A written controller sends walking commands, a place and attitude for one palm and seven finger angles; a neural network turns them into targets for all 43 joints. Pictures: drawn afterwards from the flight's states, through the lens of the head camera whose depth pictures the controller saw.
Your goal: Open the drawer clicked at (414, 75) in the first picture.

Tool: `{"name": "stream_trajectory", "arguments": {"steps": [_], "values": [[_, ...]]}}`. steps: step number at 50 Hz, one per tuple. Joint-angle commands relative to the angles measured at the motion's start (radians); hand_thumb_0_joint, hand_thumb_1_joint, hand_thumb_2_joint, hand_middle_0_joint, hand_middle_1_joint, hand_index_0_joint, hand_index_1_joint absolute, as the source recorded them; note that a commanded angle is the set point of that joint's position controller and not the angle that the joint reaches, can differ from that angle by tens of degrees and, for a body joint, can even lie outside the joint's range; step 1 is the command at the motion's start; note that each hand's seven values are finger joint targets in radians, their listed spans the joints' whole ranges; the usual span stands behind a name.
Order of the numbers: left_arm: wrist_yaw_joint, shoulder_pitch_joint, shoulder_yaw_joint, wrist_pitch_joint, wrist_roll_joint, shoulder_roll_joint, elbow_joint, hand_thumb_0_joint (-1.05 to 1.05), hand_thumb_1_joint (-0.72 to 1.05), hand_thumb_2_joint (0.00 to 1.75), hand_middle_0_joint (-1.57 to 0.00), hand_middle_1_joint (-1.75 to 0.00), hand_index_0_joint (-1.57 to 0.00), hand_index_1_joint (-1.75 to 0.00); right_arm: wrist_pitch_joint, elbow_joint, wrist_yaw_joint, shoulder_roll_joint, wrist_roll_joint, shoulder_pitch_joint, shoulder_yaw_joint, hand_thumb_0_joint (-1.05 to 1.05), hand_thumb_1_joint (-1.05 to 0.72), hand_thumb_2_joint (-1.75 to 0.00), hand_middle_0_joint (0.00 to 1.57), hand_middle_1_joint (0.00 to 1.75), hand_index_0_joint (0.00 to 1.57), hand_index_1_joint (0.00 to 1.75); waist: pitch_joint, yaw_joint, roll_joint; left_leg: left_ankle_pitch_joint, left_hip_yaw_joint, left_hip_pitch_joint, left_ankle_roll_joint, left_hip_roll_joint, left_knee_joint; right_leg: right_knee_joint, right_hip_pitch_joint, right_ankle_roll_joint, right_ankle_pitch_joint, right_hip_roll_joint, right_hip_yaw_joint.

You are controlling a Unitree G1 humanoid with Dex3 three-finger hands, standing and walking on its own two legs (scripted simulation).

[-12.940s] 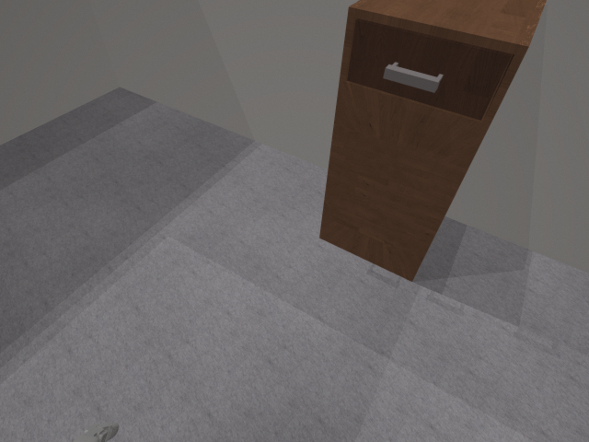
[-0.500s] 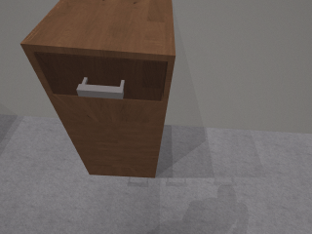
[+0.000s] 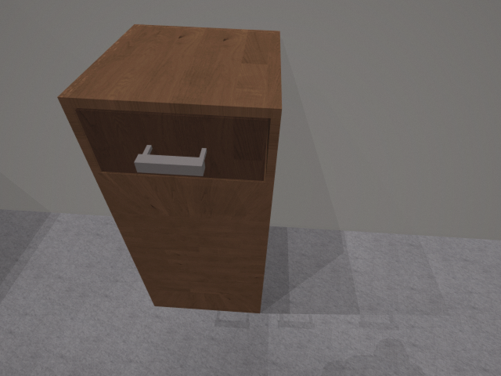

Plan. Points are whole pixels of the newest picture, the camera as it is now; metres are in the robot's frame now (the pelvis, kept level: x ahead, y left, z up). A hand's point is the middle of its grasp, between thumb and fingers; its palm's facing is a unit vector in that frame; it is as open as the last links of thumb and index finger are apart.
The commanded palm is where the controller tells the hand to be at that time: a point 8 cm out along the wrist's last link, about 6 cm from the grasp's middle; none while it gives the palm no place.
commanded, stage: look again from close up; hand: left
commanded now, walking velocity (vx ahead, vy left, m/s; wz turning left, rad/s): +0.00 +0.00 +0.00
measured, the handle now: (173, 157) +0.52 +0.20 +0.07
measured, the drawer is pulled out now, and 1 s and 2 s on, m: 0.00 0.00 0.00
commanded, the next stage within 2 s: shuffle to correct the standing spot in 0.50 s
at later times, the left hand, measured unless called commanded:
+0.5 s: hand out of the picture -0.10 +0.18 -0.17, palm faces +0.03 -0.99 -0.16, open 7.4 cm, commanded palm none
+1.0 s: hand out of the picture -0.12 +0.14 -0.17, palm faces +0.13 -0.98 -0.14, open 7.4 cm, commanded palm none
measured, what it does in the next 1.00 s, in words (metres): stands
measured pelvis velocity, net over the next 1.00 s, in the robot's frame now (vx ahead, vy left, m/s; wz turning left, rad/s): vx -0.04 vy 0.01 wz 0.00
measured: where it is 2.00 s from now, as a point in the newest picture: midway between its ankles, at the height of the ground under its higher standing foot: outside the picture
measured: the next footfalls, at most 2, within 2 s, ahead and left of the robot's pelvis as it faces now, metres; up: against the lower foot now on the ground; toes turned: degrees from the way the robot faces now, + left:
none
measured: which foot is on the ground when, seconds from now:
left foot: down 0.00-1.00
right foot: down 0.00-1.00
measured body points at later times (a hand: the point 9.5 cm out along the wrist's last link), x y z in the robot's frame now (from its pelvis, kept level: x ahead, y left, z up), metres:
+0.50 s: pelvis -0.05 +0.03 +0.01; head -0.06 +0.04 +0.46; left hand -0.10 +0.23 -0.16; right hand -0.10 -0.18 -0.15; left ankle -0.03 +0.11 -0.73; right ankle -0.03 -0.13 -0.73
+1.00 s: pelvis -0.04 +0.01 +0.00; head -0.05 +0.01 +0.45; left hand -0.13 +0.19 -0.16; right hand -0.05 -0.22 -0.16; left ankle -0.05 +0.11 -0.71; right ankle -0.03 -0.13 -0.73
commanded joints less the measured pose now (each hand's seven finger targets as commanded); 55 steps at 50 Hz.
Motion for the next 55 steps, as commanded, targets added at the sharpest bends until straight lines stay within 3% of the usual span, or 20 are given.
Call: {"name": "stream_trajectory", "arguments": {"steps": [1, 13, 24, 30, 33, 35, 40, 42, 43, 45, 46, 48, 49, 51, 53, 54, 55], "values": [[0.0, 0.067, 0.015, -0.012, -0.004, 0.095, -0.025, 0.0, 0.9, 0.9, -0.2, -0.3, -0.2, -0.3, -0.001, -0.007, 0.002, -0.098, -0.001, 0.065, -0.011, 0.0, -0.9, -0.9, 0.2, 0.3, 0.2, 0.3, 0.071, -0.007, -0.007, 0.357, -0.046, -0.015, 0.024, 0.059, -0.111, -0.1, -0.03, -0.036, 0.365, -0.061, 0.053], [0.0, 0.124, 0.002, -0.012, -0.001, 0.065, 0.037, 0.0, 0.9, 0.9, -0.2, -0.3, -0.2, -0.3, -0.002, 0.044, 0.012, -0.082, 0.007, 0.104, -0.002, 0.0, -0.9, -0.9, 0.2, 0.3, 0.2, 0.3, 0.146, 0.0, 0.01, 0.078, -0.084, -0.087, 0.029, 0.052, -0.242, -0.188, -0.05, -0.022, 0.125, -0.059, 0.052], [0.003, 0.174, 0.003, -0.008, 0.005, 0.019, 0.062, 0.0, 0.9, 0.9, -0.2, -0.3, -0.2, -0.3, 0.002, 0.065, 0.014, -0.066, 0.003, 0.165, -0.015, 0.0, -0.9, -0.9, 0.2, 0.3, 0.2, 0.3, 0.155, 0.007, 0.022, -0.105, -0.137, -0.185, 0.04, 0.069, -0.319, -0.146, -0.051, -0.017, 0.078, -0.044, 0.028], [0.004, 0.189, 0.006, -0.01, 0.007, 0.002, 0.066, 0.0, 0.9, 0.9, -0.2, -0.3, -0.2, -0.3, 0.003, 0.071, 0.014, -0.052, 0.001, 0.183, -0.019, 0.0, -0.9, -0.9, 0.2, 0.3, 0.2, 0.3, 0.154, 0.008, 0.001, -0.116, -0.139, -0.205, 0.043, 0.07, -0.315, -0.135, -0.069, -0.019, 0.068, -0.043, 0.034], [0.0, 0.201, 0.007, -0.006, 0.012, -0.007, 0.073, 0.0, 0.9, 0.9, -0.2, -0.3, -0.2, -0.3, 0.008, 0.08, 0.011, -0.057, -0.003, 0.199, -0.026, 0.0, -0.9, -0.9, 0.2, 0.3, 0.2, 0.3, 0.143, 0.001, 0.021, -0.265, -0.16, -0.19, 0.052, 0.088, -0.342, -0.111, -0.101, -0.013, -0.067, -0.015, 0.013], [-0.006, 0.213, 0.012, 0.001, 0.02, -0.018, 0.073, 0.0, 0.9, 0.9, -0.2, -0.3, -0.2, -0.3, 0.015, 0.075, 0.01, -0.076, -0.008, 0.188, -0.036, 0.0, -0.9, -0.9, 0.2, 0.3, 0.2, 0.3, 0.164, 0.007, 0.064, -0.379, -0.189, -0.244, 0.069, 0.119, -0.379, -0.05, -0.105, -0.01, -0.107, 0.011, -0.021], [-0.022, 0.267, 0.024, 0.006, 0.019, -0.036, 0.074, 0.0, 0.9, 0.9, -0.2, -0.3, -0.2, -0.3, 0.016, 0.057, 0.008, -0.09, -0.01, 0.155, -0.049, 0.0, -0.9, -0.9, 0.2, 0.3, 0.2, 0.3, 0.185, 0.024, 0.067, -0.389, -0.172, -0.287, 0.083, 0.132, -0.35, -0.008, -0.104, -0.026, -0.081, 0.027, -0.026], [-0.024, 0.283, 0.032, 0.001, 0.018, -0.024, 0.076, 0.0, 0.9, 0.9, -0.2, -0.3, -0.2, -0.3, 0.017, 0.048, 0.007, -0.074, -0.011, 0.145, -0.049, 0.0, -0.9, -0.9, 0.2, 0.3, 0.2, 0.3, 0.199, 0.028, 0.014, -0.353, -0.131, -0.289, 0.07, 0.087, -0.262, -0.089, -0.121, -0.044, -0.143, 0.002, 0.042], [-0.022, 0.285, 0.036, -0.004, 0.016, -0.005, 0.075, 0.0, 0.9, 0.9, -0.2, -0.3, -0.2, -0.3, 0.018, 0.041, 0.009, -0.052, -0.009, 0.144, -0.045, 0.0, -0.9, -0.9, 0.2, 0.3, 0.2, 0.3, 0.197, 0.026, -0.053, -0.322, -0.103, -0.283, 0.061, 0.044, -0.182, -0.158, -0.154, -0.063, -0.234, -0.031, 0.126], [-0.014, 0.286, 0.051, -0.012, 0.009, 0.052, 0.077, 0.0, 0.9, 0.9, -0.2, -0.3, -0.2, -0.3, 0.018, 0.018, 0.015, 0.013, -0.007, 0.132, -0.029, 0.0, -0.9, -0.9, 0.2, 0.3, 0.2, 0.3, 0.218, 0.026, -0.255, -0.152, 0.007, -0.343, 0.037, -0.04, 0.076, -0.325, -0.164, -0.129, -0.438, -0.164, 0.349], [-0.008, 0.288, 0.056, -0.019, 0.003, 0.068, 0.077, 0.0, 0.9, 0.9, -0.2, -0.3, -0.2, -0.3, 0.014, 0.009, 0.018, 0.022, -0.006, 0.114, -0.026, 0.0, -0.9, -0.9, 0.2, 0.3, 0.2, 0.3, 0.2, 0.025, -0.296, -0.08, 0.015, -0.342, 0.041, -0.032, 0.202, -0.399, -0.161, -0.165, -0.473, -0.226, 0.439], [-0.007, 0.262, 0.057, -0.033, 0.002, 0.063, 0.071, 0.0, 0.9, 0.9, -0.2, -0.3, -0.2, -0.3, 0.0, -0.009, 0.024, 0.009, -0.005, 0.095, -0.032, 0.0, -0.9, -0.9, 0.2, 0.3, 0.2, 0.3, 0.162, 0.009, -0.217, -0.095, -0.017, -0.365, 0.048, -0.009, 0.358, -0.403, -0.144, -0.207, -0.354, -0.251, 0.448], [-0.005, 0.222, 0.056, -0.036, 0.006, 0.058, 0.06, 0.0, 0.9, 0.9, -0.2, -0.3, -0.2, -0.3, -0.004, -0.006, 0.027, 0.008, -0.004, 0.105, -0.032, 0.0, -0.9, -0.9, 0.2, 0.3, 0.2, 0.3, 0.152, -0.004, -0.175, -0.094, -0.022, -0.343, 0.046, 0.006, 0.35, -0.381, -0.163, -0.204, -0.284, -0.239, 0.392], [-0.004, 0.159, 0.051, -0.034, 0.015, 0.04, 0.044, 0.0, 0.9, 0.9, -0.2, -0.3, -0.2, -0.3, -0.01, 0.009, 0.026, 0.031, 0.001, 0.129, -0.02, 0.0, -0.9, -0.9, 0.2, 0.3, 0.2, 0.3, 0.142, -0.027, -0.115, -0.043, -0.011, -0.22, 0.035, 0.008, 0.153, -0.295, -0.184, -0.175, -0.054, -0.187, 0.247], [-0.004, 0.152, 0.04, -0.027, 0.009, 0.016, 0.049, 0.0, 0.9, 0.9, -0.2, -0.3, -0.2, -0.3, -0.028, 0.051, 0.013, 0.047, 0.009, 0.205, -0.005, 0.0, -0.9, -0.9, 0.2, 0.3, 0.2, 0.3, 0.098, -0.045, -0.058, 0.147, 0.005, -0.027, 0.016, -0.015, -0.114, -0.14, -0.196, -0.122, 0.125, -0.108, 0.146], [-0.003, 0.186, 0.032, -0.025, 0.003, -0.016, 0.06, 0.0, 0.9, 0.9, -0.2, -0.3, -0.2, -0.3, -0.043, 0.069, 0.003, 0.007, 0.007, 0.233, -0.004, 0.0, -0.9, -0.9, 0.2, 0.3, 0.2, 0.3, 0.071, -0.03, 0.061, 0.283, -0.062, 0.041, 0.022, 0.034, -0.181, -0.037, -0.191, -0.085, 0.207, -0.054, 0.111], [-0.003, 0.236, 0.024, -0.023, -0.004, -0.036, 0.069, 0.0, 0.9, 0.9, -0.2, -0.3, -0.2, -0.3, -0.05, 0.067, -0.007, -0.047, 0.003, 0.224, -0.01, 0.0, -0.9, -0.9, 0.2, 0.3, 0.2, 0.3, 0.023, -0.002, 0.181, 0.511, -0.181, 0.067, 0.063, 0.148, -0.184, -0.013, -0.19, -0.044, 0.163, -0.018, 0.073]]}}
